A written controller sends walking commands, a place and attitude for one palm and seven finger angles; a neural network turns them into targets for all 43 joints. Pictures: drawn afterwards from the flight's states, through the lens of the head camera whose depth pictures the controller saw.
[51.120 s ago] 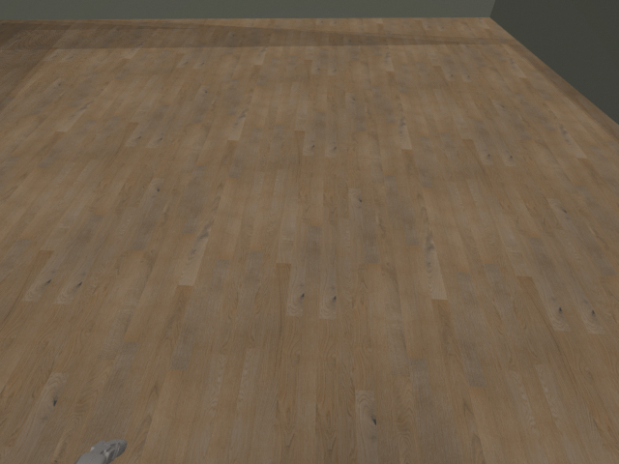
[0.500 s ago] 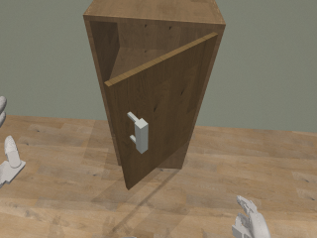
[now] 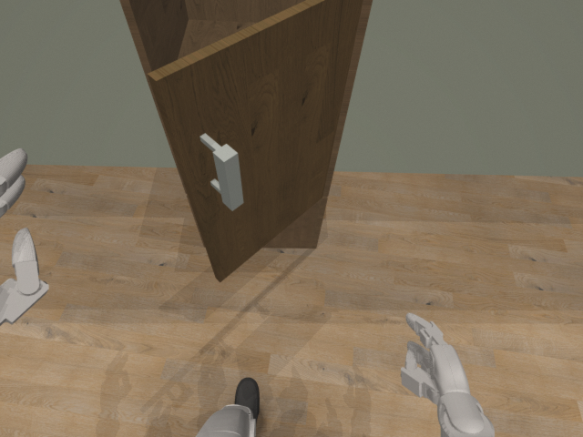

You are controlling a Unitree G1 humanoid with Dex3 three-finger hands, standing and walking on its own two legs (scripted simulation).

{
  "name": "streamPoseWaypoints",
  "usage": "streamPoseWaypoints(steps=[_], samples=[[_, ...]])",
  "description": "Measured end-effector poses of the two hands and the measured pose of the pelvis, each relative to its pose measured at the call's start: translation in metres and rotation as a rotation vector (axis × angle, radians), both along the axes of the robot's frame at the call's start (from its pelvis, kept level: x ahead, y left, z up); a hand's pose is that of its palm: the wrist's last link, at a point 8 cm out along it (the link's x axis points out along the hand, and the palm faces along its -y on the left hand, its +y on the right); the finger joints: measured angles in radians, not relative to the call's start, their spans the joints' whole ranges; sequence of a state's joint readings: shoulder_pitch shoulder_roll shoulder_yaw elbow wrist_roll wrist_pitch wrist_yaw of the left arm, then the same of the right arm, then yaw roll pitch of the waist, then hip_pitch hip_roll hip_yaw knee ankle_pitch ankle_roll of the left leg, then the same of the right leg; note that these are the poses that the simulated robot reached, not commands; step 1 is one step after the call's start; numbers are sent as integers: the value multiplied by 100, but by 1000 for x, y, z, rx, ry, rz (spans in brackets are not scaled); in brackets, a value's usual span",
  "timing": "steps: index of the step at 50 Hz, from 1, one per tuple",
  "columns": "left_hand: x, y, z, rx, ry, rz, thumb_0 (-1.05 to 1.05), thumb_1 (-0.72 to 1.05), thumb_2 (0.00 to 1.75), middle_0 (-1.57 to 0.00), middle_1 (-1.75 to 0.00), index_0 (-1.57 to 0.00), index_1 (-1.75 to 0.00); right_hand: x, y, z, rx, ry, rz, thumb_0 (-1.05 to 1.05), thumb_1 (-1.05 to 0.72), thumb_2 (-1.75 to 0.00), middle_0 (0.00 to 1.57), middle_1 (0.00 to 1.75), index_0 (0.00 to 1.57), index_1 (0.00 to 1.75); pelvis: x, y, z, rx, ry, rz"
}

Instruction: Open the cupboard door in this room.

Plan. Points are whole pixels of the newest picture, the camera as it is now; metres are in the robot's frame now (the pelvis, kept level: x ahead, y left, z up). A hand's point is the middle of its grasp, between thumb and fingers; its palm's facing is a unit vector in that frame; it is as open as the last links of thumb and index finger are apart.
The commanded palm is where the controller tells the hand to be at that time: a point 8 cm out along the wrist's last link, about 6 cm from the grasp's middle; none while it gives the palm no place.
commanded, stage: stop stepping back and stand still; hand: left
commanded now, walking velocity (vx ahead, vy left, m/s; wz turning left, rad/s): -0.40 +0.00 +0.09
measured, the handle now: (220, 172) +0.48 +0.15 +0.03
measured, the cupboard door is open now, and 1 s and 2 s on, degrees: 45 45 45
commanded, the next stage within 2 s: let the arm hang, fingers relaxed in 0.86 s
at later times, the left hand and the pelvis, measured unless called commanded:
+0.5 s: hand out of the picture +0.09 +0.24 +0.18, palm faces +0.42 -0.76 -0.50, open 7.4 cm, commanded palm +0.03 +0.28 +0.19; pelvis -0.09 -0.03 +0.00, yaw +3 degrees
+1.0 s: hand out of the picture +0.08 +0.25 +0.16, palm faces +0.42 -0.73 -0.54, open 7.4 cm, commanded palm none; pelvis -0.11 -0.02 +0.00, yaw +5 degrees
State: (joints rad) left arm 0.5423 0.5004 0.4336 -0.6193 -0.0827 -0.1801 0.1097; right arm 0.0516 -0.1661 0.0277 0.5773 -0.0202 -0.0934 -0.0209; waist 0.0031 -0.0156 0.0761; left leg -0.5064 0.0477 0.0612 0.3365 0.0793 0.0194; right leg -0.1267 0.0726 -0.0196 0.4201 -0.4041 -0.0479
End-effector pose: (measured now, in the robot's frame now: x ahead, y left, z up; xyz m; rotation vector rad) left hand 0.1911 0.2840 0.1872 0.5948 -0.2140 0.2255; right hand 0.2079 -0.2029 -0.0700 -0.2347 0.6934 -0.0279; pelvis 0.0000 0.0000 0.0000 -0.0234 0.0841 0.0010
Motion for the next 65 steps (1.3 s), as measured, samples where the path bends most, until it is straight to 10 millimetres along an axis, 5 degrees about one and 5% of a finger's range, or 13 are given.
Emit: streamPoseWaypoints(steps=[6, 13, 18, 23, 31, 38, 48, 50, 54, 60, 62, 65], samples=[[-50, -8, 24, 91, -7, 27, 2, 88, 89, -22, -30, -22, -31, -45, -35, 8, -22, 69, -72, 1, -91, -89, 21, 30, 21, 30, -16, -17, 10, 47, -8, -13], [-77, 16, -6, -62, -10, 229, 1, 89, 90, -22, -30, -21, -31, -77, -64, 6, -94, 44, -129, 1, -91, -90, 20, 30, 20, 30, -33, -12, 5, 32, -28, 28], [-95, 4, -17, -110, -1, 197, 2, 89, 90, -21, -30, -21, -30, -106, -61, 15, -79, -6, -119, 1, -91, -90, 20, 30, 20, 30, -61, -15, 4, 56, -80, 26], [-128, -13, 4, -27, -63, 130, 2, 89, 90, -22, -30, -21, -30, -136, -51, 11, -39, -26, -83, 1, -91, -90, 20, 30, 20, 30, -86, -24, 3, 42, -103, 50], [-169, 5, 14, -30, -138, 222, 2, 89, 90, -22, -30, -21, -31, -180, -50, -2, -43, 99, -78, 1, -91, -89, 21, 30, 21, 30, -103, -23, 12, 46, -81, 55], [-165, 18, -15, -112, -96, 248, 2, 89, 90, -21, -30, -21, -30, -187, -44, -10, -100, 83, -89, 1, -91, -89, 21, 30, 21, 30, -111, -6, 1, 38, -99, 82], [-158, 1, 15, 41, -122, 183, 2, 89, 90, -21, -30, -21, -30, -168, -22, -17, 33, 19, -41, 1, -91, -89, 21, 30, 21, 30, -110, -18, -3, 34, -125, 63], [-149, 3, -7, 25, -22, 184, 1, 89, 90, -21, -30, -21, -30, -164, -24, -26, 52, 65, -12, 1, -91, -89, 21, 30, 21, 30, -111, -18, -2, 37, -104, 87], [-143, 10, -120, -213, 425, 289, 1, 90, 90, -20, -30, -20, -30, -169, -30, -43, 59, 190, -4, 1, -91, -89, 21, 30, 21, 30, -114, -13, 0, 58, -95, 116], [-217, -49, -287, -523, 1068, 308, 1, 91, 90, -20, -30, -19, -30, -213, -34, -57, -1, 347, -29, 0, -91, -89, 20, 30, 20, 30, -120, -8, -7, 33, -117, 125], [-253, -74, -315, -613, 1224, 315, 1, 91, 90, -20, -30, -20, -30, -235, -35, -56, -34, 437, -32, 0, -91, -89, 20, 30, 20, 30, -120, -9, -4, 29, -120, 122], [-282, -65, -323, -667, 1252, 420, -4, 101, 89, -21, -30, -21, -30, -264, -36, -52, -69, 566, -28, 0, -91, -89, 20, 30, 20, 30, -120, -12, 2, 24, -105, 134]])
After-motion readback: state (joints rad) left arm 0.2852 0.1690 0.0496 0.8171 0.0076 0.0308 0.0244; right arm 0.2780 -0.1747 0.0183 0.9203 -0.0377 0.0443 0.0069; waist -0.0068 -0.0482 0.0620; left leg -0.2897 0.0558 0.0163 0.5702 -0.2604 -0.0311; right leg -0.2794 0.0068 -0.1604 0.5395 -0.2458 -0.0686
